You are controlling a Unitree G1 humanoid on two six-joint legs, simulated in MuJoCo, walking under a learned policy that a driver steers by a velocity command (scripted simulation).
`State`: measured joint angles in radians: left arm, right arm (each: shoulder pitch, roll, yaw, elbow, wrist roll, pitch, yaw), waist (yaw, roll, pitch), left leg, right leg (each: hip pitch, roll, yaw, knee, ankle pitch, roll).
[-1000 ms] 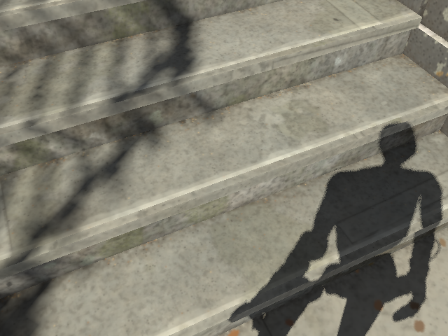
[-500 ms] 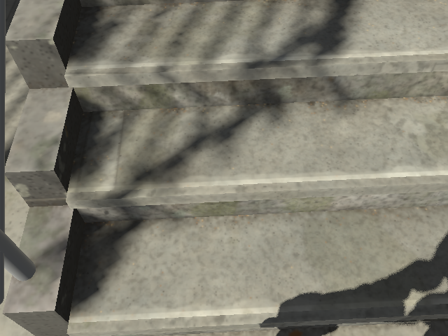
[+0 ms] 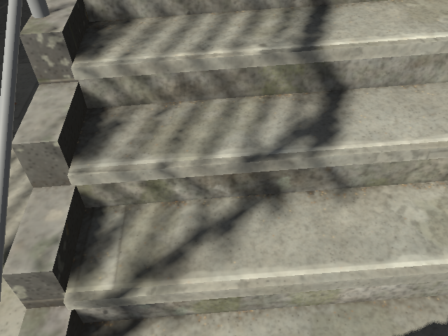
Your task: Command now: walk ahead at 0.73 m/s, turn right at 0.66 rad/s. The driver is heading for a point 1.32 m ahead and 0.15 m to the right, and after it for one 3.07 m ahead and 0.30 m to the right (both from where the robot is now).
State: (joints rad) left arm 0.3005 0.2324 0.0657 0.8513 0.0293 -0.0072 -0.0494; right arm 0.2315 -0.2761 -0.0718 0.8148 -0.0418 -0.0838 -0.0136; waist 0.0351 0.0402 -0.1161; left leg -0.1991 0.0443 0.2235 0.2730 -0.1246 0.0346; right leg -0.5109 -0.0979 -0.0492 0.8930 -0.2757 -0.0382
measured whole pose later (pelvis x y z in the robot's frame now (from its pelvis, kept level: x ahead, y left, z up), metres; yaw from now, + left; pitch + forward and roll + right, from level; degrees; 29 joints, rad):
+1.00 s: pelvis +0.49 -0.17 +0.15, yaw +2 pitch +5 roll -5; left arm -0.10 0.13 -0.06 0.47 0.01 -0.03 0.01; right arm 0.69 -0.13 0.03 1.00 -0.08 -0.10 0.08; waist -0.05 0.03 -0.08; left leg -0.18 -0.13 -0.30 0.49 -0.35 0.13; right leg -1.30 0.04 0.00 1.79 -0.41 -0.02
